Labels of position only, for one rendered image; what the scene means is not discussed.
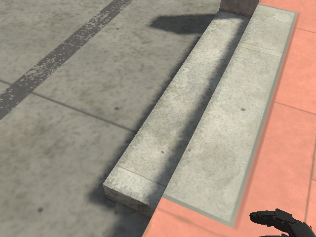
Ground robot right hand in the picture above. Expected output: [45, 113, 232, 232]
[249, 208, 316, 237]

